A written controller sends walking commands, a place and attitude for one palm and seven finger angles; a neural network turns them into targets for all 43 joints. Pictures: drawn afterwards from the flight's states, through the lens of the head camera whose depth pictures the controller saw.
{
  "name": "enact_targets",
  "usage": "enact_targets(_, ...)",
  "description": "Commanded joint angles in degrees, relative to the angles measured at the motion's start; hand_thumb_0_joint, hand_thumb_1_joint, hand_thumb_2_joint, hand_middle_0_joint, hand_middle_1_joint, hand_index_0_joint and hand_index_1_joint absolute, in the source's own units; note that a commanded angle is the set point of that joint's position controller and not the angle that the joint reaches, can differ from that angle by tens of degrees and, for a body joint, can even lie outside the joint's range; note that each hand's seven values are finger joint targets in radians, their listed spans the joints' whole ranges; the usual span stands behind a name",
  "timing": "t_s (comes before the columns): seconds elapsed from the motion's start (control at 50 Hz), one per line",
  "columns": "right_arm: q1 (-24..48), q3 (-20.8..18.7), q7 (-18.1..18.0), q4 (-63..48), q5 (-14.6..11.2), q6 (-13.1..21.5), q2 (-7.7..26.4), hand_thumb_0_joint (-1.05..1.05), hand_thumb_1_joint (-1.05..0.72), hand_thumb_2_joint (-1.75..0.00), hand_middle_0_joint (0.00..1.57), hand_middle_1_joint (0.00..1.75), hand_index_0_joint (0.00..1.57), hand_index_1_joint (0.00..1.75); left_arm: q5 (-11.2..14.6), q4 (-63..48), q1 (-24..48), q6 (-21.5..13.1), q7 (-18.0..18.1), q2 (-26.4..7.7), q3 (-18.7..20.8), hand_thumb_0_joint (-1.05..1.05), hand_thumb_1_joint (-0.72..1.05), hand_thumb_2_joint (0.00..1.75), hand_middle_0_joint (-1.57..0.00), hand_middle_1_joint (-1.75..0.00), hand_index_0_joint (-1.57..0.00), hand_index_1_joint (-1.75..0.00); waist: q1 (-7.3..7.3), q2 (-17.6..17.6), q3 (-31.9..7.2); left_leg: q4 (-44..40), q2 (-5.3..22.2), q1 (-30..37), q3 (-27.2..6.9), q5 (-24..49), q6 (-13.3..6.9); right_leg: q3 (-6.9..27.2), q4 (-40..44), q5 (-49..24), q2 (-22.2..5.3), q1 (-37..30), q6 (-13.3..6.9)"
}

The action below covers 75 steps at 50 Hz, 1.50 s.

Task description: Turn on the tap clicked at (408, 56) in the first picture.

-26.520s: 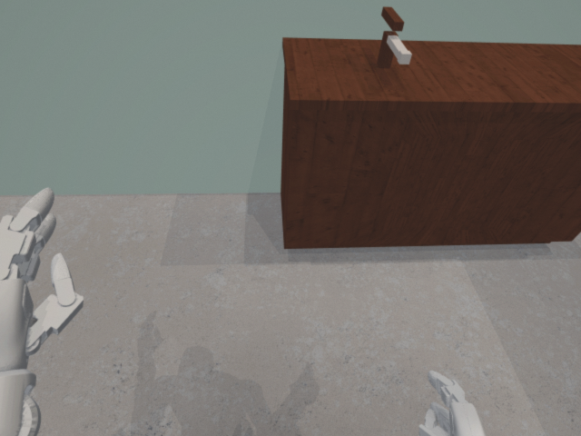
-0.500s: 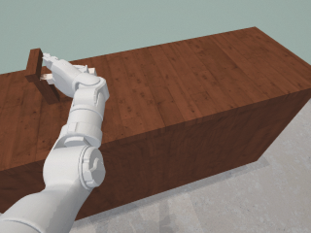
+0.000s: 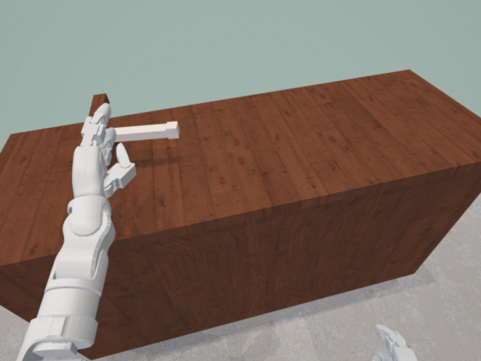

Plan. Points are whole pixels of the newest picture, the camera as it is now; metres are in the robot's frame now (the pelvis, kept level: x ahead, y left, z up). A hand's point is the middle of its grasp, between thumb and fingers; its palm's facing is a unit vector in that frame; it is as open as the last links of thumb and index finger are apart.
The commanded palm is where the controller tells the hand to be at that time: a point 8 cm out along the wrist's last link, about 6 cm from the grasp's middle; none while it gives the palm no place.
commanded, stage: draw the hand back beside the body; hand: left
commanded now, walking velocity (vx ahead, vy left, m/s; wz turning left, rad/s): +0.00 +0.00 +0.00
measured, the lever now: (172, 130) +0.57 +0.21 +0.09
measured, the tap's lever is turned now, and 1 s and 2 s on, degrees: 81 81 81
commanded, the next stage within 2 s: step back with the hand held close in 0.98 s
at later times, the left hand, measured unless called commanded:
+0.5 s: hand (84, 221) +0.25 +0.24 +0.16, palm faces +0.35 -0.90 -0.26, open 7.5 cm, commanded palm +0.20 +0.28 +0.17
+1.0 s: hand (58, 259) +0.19 +0.24 +0.16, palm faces +0.43 -0.84 -0.32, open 7.4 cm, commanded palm +0.15 +0.28 +0.17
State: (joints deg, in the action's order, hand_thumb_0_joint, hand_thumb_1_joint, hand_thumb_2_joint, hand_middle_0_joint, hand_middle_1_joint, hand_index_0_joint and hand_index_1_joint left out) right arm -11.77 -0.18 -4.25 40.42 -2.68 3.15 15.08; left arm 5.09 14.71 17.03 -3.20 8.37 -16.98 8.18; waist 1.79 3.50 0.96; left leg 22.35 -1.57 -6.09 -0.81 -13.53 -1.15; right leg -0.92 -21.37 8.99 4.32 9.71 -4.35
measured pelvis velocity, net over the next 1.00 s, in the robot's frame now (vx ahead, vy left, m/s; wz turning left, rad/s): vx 0.00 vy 0.00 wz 0.02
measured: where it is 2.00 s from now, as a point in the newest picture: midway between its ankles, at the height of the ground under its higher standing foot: outside the picture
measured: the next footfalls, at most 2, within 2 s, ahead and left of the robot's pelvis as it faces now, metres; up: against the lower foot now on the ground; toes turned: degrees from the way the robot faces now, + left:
none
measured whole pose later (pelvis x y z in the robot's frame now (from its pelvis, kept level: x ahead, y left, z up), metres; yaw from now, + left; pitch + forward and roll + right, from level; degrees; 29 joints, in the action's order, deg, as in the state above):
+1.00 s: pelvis +0.00 +0.00 +0.00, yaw +1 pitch -7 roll +0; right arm -9.1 0.5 -3.8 38.2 0.4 7.8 12.1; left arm 4.3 -19.2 -21.4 -6.9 6.3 -17.7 14.4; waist 4.1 3.7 3.5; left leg 19.8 -1.8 -0.4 -1.8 -12.3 -1.2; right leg -1.7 -17.9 7.7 4.1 3.3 -4.2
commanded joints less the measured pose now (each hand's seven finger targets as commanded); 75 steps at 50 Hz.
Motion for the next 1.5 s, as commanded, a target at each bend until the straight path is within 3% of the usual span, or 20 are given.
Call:
enact_targets(0.0,8.38,-0.46,0.00,-9.72,0.21,2.93,4.01,0.00,-0.90,-0.90,0.20,0.30,0.20,0.30,-0.29,-15.86,17.34,-5.45,-1.32,-8.45,1.39,0.00,0.90,0.90,-0.18,-0.23,-0.18,-0.23,-1.40,-3.82,-10.23,-5.03,0.25,-0.25,1.62,3.51,-1.28,2.72,4.90,-2.34,-3.61,-7.67,2.67)
enact_targets(0.06,9.25,-0.24,-0.02,-10.17,0.64,2.40,4.23,0.00,-0.90,-0.90,0.20,0.30,0.20,0.30,-0.17,-19.18,11.62,-5.60,-1.75,-12.23,5.86,0.00,0.90,0.90,-0.18,-0.24,-0.18,-0.24,-0.03,-1.90,-10.56,-5.93,0.47,0.66,1.33,5.78,-0.76,2.27,5.02,-4.71,-3.35,-9.49,2.28)
enact_targets(0.12,10.32,0.38,-0.08,-11.41,1.20,1.93,3.12,0.00,-0.90,-0.90,0.20,0.30,0.20,0.30,0.12,-22.83,6.72,-5.55,-2.30,-10.84,5.91,0.00,0.90,0.90,-0.18,-0.25,-0.18,-0.25,0.53,-2.52,-9.45,-6.89,0.74,0.52,1.12,7.82,-0.46,2.03,5.02,-6.73,-3.19,-11.30,2.10)
enact_targets(0.16,10.56,0.31,-0.02,-11.61,1.37,1.83,3.24,0.00,-0.90,-0.90,0.20,0.30,0.20,0.30,-0.04,-25.79,4.89,-5.48,-2.45,-12.74,8.16,0.00,0.90,0.90,-0.18,-0.25,-0.18,-0.25,0.84,0.24,-8.86,-7.24,0.87,1.18,1.03,8.64,-0.09,1.93,5.58,-6.94,-3.03,-11.09,1.91)
enact_targets(0.18,10.78,0.59,0.04,-12.00,1.40,1.75,2.60,0.00,-0.90,-0.90,0.20,0.30,0.20,0.30,0.03,-27.35,3.69,-5.46,-2.71,-10.59,6.41,0.00,0.90,0.90,-0.19,-0.26,-0.19,-0.26,0.63,1.48,-8.48,-7.65,0.94,1.42,0.85,8.92,0.11,1.89,5.53,-6.75,-2.97,-11.35,1.84)
enact_targets(0.44,10.25,-0.38,0.90,-12.57,2.34,3.52,3.07,0.00,-0.90,-0.90,0.20,0.30,0.20,0.30,-0.39,-40.08,-15.99,-6.19,-2.60,-10.33,8.43,0.00,0.90,0.90,-0.20,-0.29,-0.20,-0.29,1.26,-1.82,-6.16,-7.84,1.33,2.85,-0.12,12.20,0.59,1.12,6.52,-7.46,-2.70,-11.50,1.90)
enact_targets(0.48,10.39,-0.46,0.94,-12.41,2.39,3.90,2.83,0.00,-0.90,-0.90,0.20,0.30,0.20,0.30,-0.66,-42.64,-18.72,-6.69,-2.40,-10.66,9.34,0.00,0.90,0.90,-0.20,-0.30,-0.20,-0.30,1.53,1.58,-6.59,-7.99,1.40,3.03,-0.52,12.53,1.24,1.05,6.28,-6.77,-2.89,-11.88,1.73)
enact_targets(0.62,9.92,-1.03,0.96,-12.49,2.72,5.26,2.96,0.00,-0.90,-0.90,0.20,0.30,0.20,0.30,-0.58,-46.38,-31.07,-7.47,-1.98,-11.46,12.55,0.00,0.90,0.90,-0.20,-0.30,-0.20,-0.30,2.10,-1.02,-4.09,-7.23,1.54,1.37,-0.46,11.73,0.98,1.01,6.33,-5.95,-3.04,-11.35,1.96)
enact_targets(0.68,9.69,-1.24,1.01,-12.54,2.77,5.90,2.84,0.00,-0.90,-0.90,0.20,0.30,0.20,0.30,-0.64,-48.69,-35.26,-7.79,-1.93,-11.96,13.91,0.00,0.90,0.90,-0.20,-0.30,-0.20,-0.30,2.26,1.47,-3.88,-6.47,1.51,1.16,-0.24,12.62,0.99,1.30,5.95,-6.85,-3.31,-11.20,2.04)
enact_targets(0.72,9.36,-1.31,0.86,-12.04,2.82,6.44,3.15,0.00,-0.90,-0.90,0.20,0.30,0.20,0.30,-0.82,-48.14,-32.88,-7.87,-1.82,-11.06,12.44,0.00,0.90,0.90,-0.20,-0.30,-0.20,-0.30,1.45,-1.03,-2.79,-6.25,1.49,1.21,-0.34,11.34,0.68,1.43,6.27,-6.02,-3.27,-9.89,2.18)
enact_targets(0.78,9.51,-1.26,0.39,-11.60,2.79,7.13,3.07,0.00,-0.90,-0.90,0.20,0.30,0.20,0.30,-1.10,-47.97,-30.10,-7.91,-1.38,-10.74,11.66,0.00,0.90,0.90,-0.20,-0.30,-0.20,-0.30,1.05,1.83,-2.07,-5.94,1.15,1.79,-0.24,8.72,0.24,1.73,6.87,-3.58,-3.45,-8.55,2.24)
enact_targets(0.84,9.80,-1.28,0.12,-11.53,2.75,7.31,3.12,0.00,-0.90,-0.90,0.20,0.30,0.20,0.30,-0.93,-46.55,-29.95,-7.77,-1.17,-11.21,12.00,0.00,0.90,0.90,-0.20,-0.30,-0.20,-0.30,1.32,-1.91,-1.94,-6.10,1.00,1.44,-0.33,6.56,-0.26,1.86,7.20,-1.37,-3.56,-8.55,2.45)
enact_targets(0.88,9.99,-1.03,0.21,-11.32,2.78,7.58,2.69,0.00,-0.90,-0.90,0.20,0.30,0.20,0.30,-0.97,-46.79,-30.20,-8.03,-1.16,-11.13,12.15,0.00,0.90,0.90,-0.20,-0.30,-0.20,-0.30,1.55,0.73,-1.71,-6.31,0.87,1.24,-0.47,6.28,-0.01,1.85,7.14,-1.12,-3.64,-8.81,2.25)
enact_targets(1.04,10.12,-0.98,0.46,-11.34,2.95,7.72,2.62,0.00,-0.90,-0.90,0.20,0.30,0.20,0.30,-0.59,-46.07,-32.42,-8.01,-1.38,-11.60,13.09,0.00,0.90,0.90,-0.20,-0.30,-0.20,-0.30,1.96,-1.74,-1.68,-6.11,0.93,0.17,0.02,6.64,-0.21,2.24,7.29,-1.78,-3.89,-9.97,2.46)
enact_targets(1.08,10.40,-0.90,0.38,-11.09,2.85,7.72,2.47,0.00,-0.90,-0.90,0.20,0.30,0.20,0.30,-0.57,-46.21,-29.88,-8.06,-1.19,-12.63,14.06,0.00,0.90,0.90,-0.20,-0.30,-0.20,-0.30,1.79,1.39,-1.43,-6.20,0.85,0.31,0.09,6.14,-0.09,2.41,7.48,-1.35,-3.93,-9.61,2.33)
enact_targets(1.1,9.36,-0.79,0.27,-14.78,1.72,6.16,4.41,0.00,-0.90,-0.90,0.20,0.30,0.20,0.30,-0.72,-45.50,-30.75,-8.76,-0.82,-16.12,18.76,0.00,0.90,0.90,-0.20,-0.30,-0.20,-0.30,-0.26,-1.42,4.15,-3.57,1.86,-4.99,-1.68,0.48,-1.13,7.59,10.66,0.35,-6.56,-0.48,3.12)
enact_targets(1.14,7.69,-1.27,0.73,-14.43,1.84,4.33,3.72,0.00,-0.90,-0.90,0.20,0.30,0.20,0.30,-1.71,-43.80,-35.10,-8.94,-1.16,-11.90,14.85,0.00,0.90,0.90,-0.20,-0.30,-0.20,-0.30,-0.77,-4.84,0.28,0.65,1.91,-3.95,-2.09,-1.74,-1.36,9.82,12.44,6.35,-9.51,2.15,3.00)
enact_targets(1.24,5.88,-2.07,0.07,-16.15,1.87,2.75,4.34,0.00,-0.90,-0.90,0.20,0.30,0.20,0.30,-2.17,-48.69,-39.81,-9.47,0.10,-13.04,15.50,0.00,0.90,0.90,-0.20,-0.30,-0.20,-0.30,-1.11,-1.50,-8.29,1.63,2.37,-3.84,-1.61,4.90,-1.04,7.50,7.00,-2.85,-10.57,-0.61,2.92)
enact_targets(1.36,6.17,-2.95,-0.72,-17.21,1.72,1.48,5.23,0.00,-0.90,-0.90,0.20,0.30,0.20,0.30,-2.30,-51.85,-42.02,-8.99,1.12,-15.78,18.47,0.00,0.90,0.90,-0.20,-0.30,-0.20,-0.30,-1.14,-1.80,-10.04,1.40,3.46,-6.05,-2.62,11.58,-0.73,5.26,1.32,-10.90,-9.61,-1.18,3.29)
enact_targets(1.48,6.00,-3.13,-0.95,-17.61,1.58,0.79,5.46,0.00,-0.90,-0.90,0.20,0.30,0.20,0.30,-2.57,-51.57,-44.24,-8.48,1.72,-14.57,17.88,0.00,0.90,0.90,-0.20,-0.30,-0.20,-0.30,-1.28,-1.21,-8.12,0.33,4.45,-10.56,-3.91,6.84,-1.24,4.97,0.02,-5.63,-8.29,0.22,3.80)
